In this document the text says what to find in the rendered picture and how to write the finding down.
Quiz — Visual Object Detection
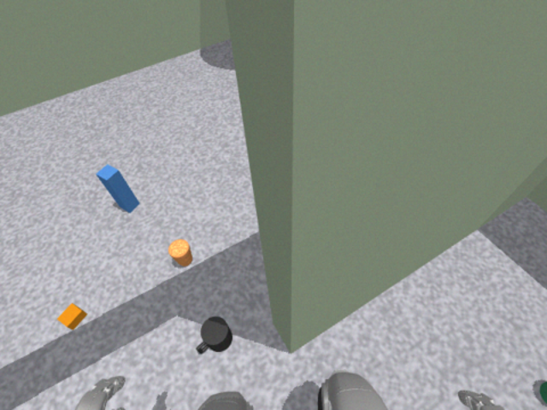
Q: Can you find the right robot hand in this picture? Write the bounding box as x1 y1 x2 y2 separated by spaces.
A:
458 390 505 410

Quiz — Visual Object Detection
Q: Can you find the left robot hand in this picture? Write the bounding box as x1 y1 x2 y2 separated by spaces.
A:
75 376 125 410

